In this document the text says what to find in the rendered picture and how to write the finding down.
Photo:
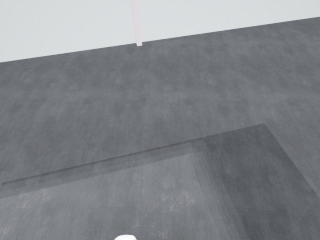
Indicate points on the panel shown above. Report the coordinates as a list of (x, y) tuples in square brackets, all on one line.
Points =
[(136, 19)]

